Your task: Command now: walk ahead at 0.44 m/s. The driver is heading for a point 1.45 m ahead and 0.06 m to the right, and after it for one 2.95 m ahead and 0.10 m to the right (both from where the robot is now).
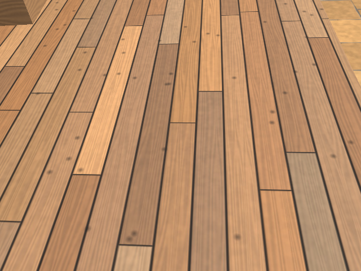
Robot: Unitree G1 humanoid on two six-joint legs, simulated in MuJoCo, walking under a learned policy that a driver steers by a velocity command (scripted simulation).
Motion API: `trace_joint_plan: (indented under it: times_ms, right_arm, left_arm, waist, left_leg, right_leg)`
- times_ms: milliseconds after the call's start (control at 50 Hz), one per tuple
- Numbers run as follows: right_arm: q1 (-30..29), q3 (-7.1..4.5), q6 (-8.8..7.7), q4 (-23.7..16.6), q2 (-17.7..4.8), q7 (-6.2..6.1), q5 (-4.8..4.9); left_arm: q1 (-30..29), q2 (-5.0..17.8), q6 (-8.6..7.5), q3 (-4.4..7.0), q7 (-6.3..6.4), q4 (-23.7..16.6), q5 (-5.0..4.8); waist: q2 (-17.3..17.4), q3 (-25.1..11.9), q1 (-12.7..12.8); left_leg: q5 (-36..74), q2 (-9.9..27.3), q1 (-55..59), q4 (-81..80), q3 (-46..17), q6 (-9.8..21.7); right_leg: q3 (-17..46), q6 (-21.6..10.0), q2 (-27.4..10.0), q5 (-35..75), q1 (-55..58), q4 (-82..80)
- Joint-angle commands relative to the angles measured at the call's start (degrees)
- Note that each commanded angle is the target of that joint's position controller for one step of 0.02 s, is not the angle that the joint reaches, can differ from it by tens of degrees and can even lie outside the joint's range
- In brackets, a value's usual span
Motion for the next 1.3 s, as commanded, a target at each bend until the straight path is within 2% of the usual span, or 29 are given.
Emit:
trace_joint_plan:
  times_ms: [20,120,240,300,320,340,360,380,400,420,440,480,520,620,680,760,820,860,880,900,920,940,960,980,1020,1060,1140,1220,1300]
  right_arm:
    - [-4.2,-0.91,-0.42,-3.3,-3.36,0.19,-0.54]
    - [-15.24,0.07,-0.11,-7.25,-0.58,1.05,-0.2]
    - [-23.43,0.85,-0.82,-10.96,-0.98,3.11,0.34]
    - [-18.13,-0.52,-1.32,-10.68,-4.43,3.44,0.16]
    - [-9.88,-1.77,-1.29,-8.55,-6.71,3.13,0.19]
    - [1.21,-3.18,-1.0,-5.42,-9.5,2.56,0.22]
    - [11.5,-4.35,-0.53,-3.36,-14.07,1.76,-1.08]
    - [13.05,-3.71,-0.21,-2.57,-13.79,1.93,-1.37]
    - [9.22,-2.42,-0.23,-2.74,-9.59,2.05,-0.97]
    - [4.14,-1.62,-0.5,-3.79,-6.38,1.91,-0.8]
    - [-0.58,-1.03,-1.17,-4.49,-4.97,2.29,-1.17]
    - [-3.38,-0.07,-1.93,-4.03,-2.01,2.73,-2.18]
    - [-1.71,-0.13,-1.98,-2.82,-2.99,2.43,-1.85]
    - [3.51,-0.74,-1.52,-1.7,-6.54,0.29,-1.63]
    - [6.84,-0.83,-1.24,-1.24,-7.27,-0.01,-1.01]
    - [11.92,-1.15,-0.42,0.54,-7.96,-0.06,-0.43]
    - [12.01,-1.73,0.6,0.9,-9.05,-0.33,-0.41]
    - [9.57,-1.6,1.23,0.13,-8.82,-0.38,-0.48]
    - [9.39,-0.73,1.29,-1.04,-6.81,-0.4,-1.12]
    - [16.23,1.32,0.15,-1.89,0.05,0.18,-1.45]
    - [15.01,1.03,-1.45,-1.11,-2.03,0.59,-0.5]
    - [9.39,-0.31,-2.31,-2.64,-6.88,0.78,1.04]
    - [5.5,-0.33,-2.57,-3.58,-7.21,0.51,1.21]
    - [3.74,-0.65,-2.24,-3.7,-6.7,0.06,0.43]
    - [5.75,-0.98,-0.47,-3.14,-4.66,-0.34,-0.27]
    - [5.95,-0.91,0.55,-3.14,-3.1,-0.47,-0.48]
    - [-2.03,-1.22,0.66,-5.92,-3.4,-0.34,-1.33]
    - [-9.86,-0.61,0.21,-8.04,-2.14,0.45,-0.97]
    - [-15.89,-0.06,-0.18,-10.26,-2.23,1.56,-0.51]
  left_arm:
    - [1.84,7.11,-0.64,0.52,0.51,-2.41,0.31]
    - [5.08,8.61,-0.03,0.78,1.87,-2.99,0.06]
    - [8.43,8.9,0.98,1.59,2.09,-2.05,-0.74]
    - [6.13,11.23,1.67,2.54,2.24,-2.9,-0.65]
    - [4.88,11.58,2.09,2.66,2.24,-3.27,-0.54]
    - [3.24,11.34,2.18,2.42,2.08,-4.22,-0.3]
    - [4.85,7.92,1.74,1.43,1.68,-5.8,0.35]
    - [9.73,1.28,-0.01,-0.5,0.82,-5.27,-0.92]
    - [4.72,6.58,-1.58,0.94,0.53,-6.22,-2.43]
    - [-1.31,8.93,-2.2,1.47,0.64,-8.17,-3.46]
    - [-4.18,8.95,-2.23,1.67,1.24,-8.98,-3.01]
    - [-3.28,8.0,-0.62,2.61,1.99,-9.07,-1.6]
    - [-2.59,5.46,0.76,2.37,2.19,-9.59,-1.58]
    - [-14.25,6.86,1.14,2.49,1.82,-14.2,-0.37]
    - [-21.18,5.8,0.79,1.74,1.0,-15.93,-0.75]
    - [-27.98,6.38,0.58,1.21,-0.36,-18.37,-1.45]
    - [-27.21,8.48,0.11,1.69,-1.32,-19.37,-1.59]
    - [-15.51,12.07,-0.09,3.64,-1.23,-16.17,-1.34]
    - [-4.15,15.94,-0.08,5.08,-0.77,-13.27,-0.76]
    - [2.96,22.05,0.27,6.54,-0.66,-11.59,0.06]
    - [3.71,17.5,0.43,5.04,-0.84,-11.6,-0.22]
    - [-1.78,14.14,0.27,3.94,-0.76,-12.45,-0.67]
    - [-7.05,12.05,0.23,3.22,-0.66,-13.95,-0.57]
    - [-10.78,10.28,0.15,2.64,-0.86,-14.39,-0.11]
    - [-12.8,8.33,-0.21,2.07,-1.26,-14.06,0.58]
    - [-10.89,9.55,-0.51,2.37,-0.97,-12.99,0.32]
    - [-6.88,11.36,-0.18,2.75,0.48,-11.48,0.12]
    - [-3.41,11.87,0.15,2.77,1.12,-10.26,-0.48]
    - [0.71,12.23,0.95,3.08,1.3,-8.1,-0.88]
  waist:
    - [-7.44,7.46,-0.55]
    - [-6.6,8.55,1.58]
    - [-7.0,11.51,2.43]
    - [-9.94,6.15,-2.06]
    - [-11.02,1.19,-6.43]
    - [-10.86,-5.23,-11.48]
    - [-1.15,-14.74,-12.37]
    - [13.43,-23.72,-8.6]
    - [8.91,-17.49,-9.31]
    - [5.72,-8.93,-8.27]
    - [-1.34,-3.98,-5.58]
    - [-0.72,-0.63,-1.54]
    - [1.02,1.71,-0.22]
    - [0.08,5.45,-2.05]
    - [0.33,6.18,-4.33]
    - [0.75,7.61,-6.64]
    - [2.21,6.55,-4.58]
    - [2.69,-0.46,1.99]
    - [-0.2,-8.57,5.98]
    - [-14.47,-17.64,3.96]
    - [-15.93,-21.42,4.64]
    - [-12.69,-12.38,3.99]
    - [-8.5,-6.74,2.54]
    - [-5.38,-2.56,0.67]
    - [-6.81,-0.15,-2.66]
    - [-6.32,1.21,-3.48]
    - [-4.98,3.81,-2.18]
    - [-5.36,5.73,0.16]
    - [-5.23,7.97,2.04]
  left_leg:
    - [7.41,3.3,-14.04,-5.87,-1.5,-1.35]
    - [16.4,1.02,-10.34,-22.66,1.13,-2.74]
    - [15.21,-0.25,-9.05,-32.14,2.14,-0.45]
    - [9.48,-4.11,2.58,-33.42,4.65,2.18]
    - [9.19,-6.21,13.12,-33.6,6.03,3.65]
    - [11.08,-4.14,29.95,-32.52,3.36,5.79]
    - [5.95,9.76,51.04,-32.07,-15.39,10.87]
    - [-2.93,21.07,61.45,-43.61,-44.18,18.89]
    - [-5.27,17.8,56.33,-46.46,-41.02,15.63]
    - [-0.84,15.71,47.07,-46.89,-29.93,13.14]
    - [5.21,13.69,36.43,-48.79,-23.05,11.43]
    - [9.73,10.22,24.81,-51.79,-15.56,10.02]
    - [9.15,9.56,19.95,-54.93,-12.77,10.68]
    - [12.86,7.99,20.7,-57.61,-7.12,9.62]
    - [13.89,5.95,21.76,-57.39,-3.25,7.51]
    - [12.73,8.94,30.32,-54.42,-3.78,7.01]
    - [19.41,11.76,36.06,-49.77,-4.61,5.49]
    - [36.53,8.77,35.03,-36.17,-1.5,3.31]
    - [30.58,5.64,25.81,-20.89,1.11,1.36]
    - [4.54,-4.33,1.74,2.85,3.13,-3.03]
    - [-19.2,-6.1,-6.45,11.58,-5.73,-2.5]
    - [-16.61,-2.43,-11.98,15.1,-6.52,-1.24]
    - [-11.16,0.81,-11.49,13.35,-4.87,-0.67]
    - [-7.08,2.94,-8.88,9.32,-4.0,-0.77]
    - [-3.08,5.23,-2.09,3.94,-4.41,-0.85]
    - [-0.75,5.57,-2.01,0.39,-3.74,-1.56]
    - [10.68,5.57,-8.28,-12.2,-3.46,-3.34]
    - [19.48,3.2,-5.99,-24.82,-1.07,-3.57]
    - [17.51,1.94,-7.53,-30.88,-0.56,-2.75]
  right_leg:
    - [14.77,-6.54,-13.28,7.86,6.13,-16.63]
    - [8.25,-6.2,-11.73,16.47,6.08,-18.35]
    - [5.73,-6.44,-14.76,22.41,14.15,-16.05]
    - [4.42,-5.01,-15.67,47.87,17.68,-6.97]
    - [2.97,-4.02,-14.42,57.68,16.7,2.11]
    - [1.95,-2.24,-12.17,55.57,8.29,14.9]
    - [0.28,-0.02,-6.42,31.4,-10.25,35.53]
    - [6.56,2.25,3.74,-13.79,-25.16,54.52]
    - [12.47,0.59,0.15,-13.41,-31.15,59.79]
    - [9.87,-0.28,-2.79,-9.87,-33.45,59.69]
    - [8.53,-0.51,-5.91,-4.87,-30.84,55.35]
    - [8.57,-0.88,-8.96,-1.14,-24.27,49.64]
    - [8.0,-0.57,-10.05,-0.93,-23.29,45.22]
    - [6.14,2.14,-10.42,14.13,-30.51,27.63]
    - [3.28,2.19,-7.53,21.89,-26.91,15.61]
    - [2.96,1.49,-5.9,20.13,-28.26,8.55]
    - [2.78,-0.79,-4.59,13.66,-25.42,5.69]
    - [-0.17,-3.33,-0.96,12.34,-9.04,4.1]
    - [5.61,-6.41,-6.26,14.08,8.36,6.6]
    - [32.34,-15.86,-21.15,5.54,31.61,2.74]
    - [46.57,-17.21,-23.75,0.24,34.17,-6.06]
    - [38.05,-13.74,-21.59,-0.61,27.42,-6.35]
    - [29.66,-11.84,-19.35,3.65,18.37,-7.3]
    - [23.77,-10.87,-17.14,8.29,9.6,-9.3]
    - [17.54,-9.67,-14.06,11.16,0.72,-12.91]
    - [14.34,-10.59,-13.39,14.31,-1.56,-15.23]
    - [10.59,-10.2,-12.84,17.73,0.92,-17.14]
    - [6.6,-8.5,-11.17,16.26,2.14,-17.91]
    - [6.33,-8.41,-13.55,16.62,9.08,-15.63]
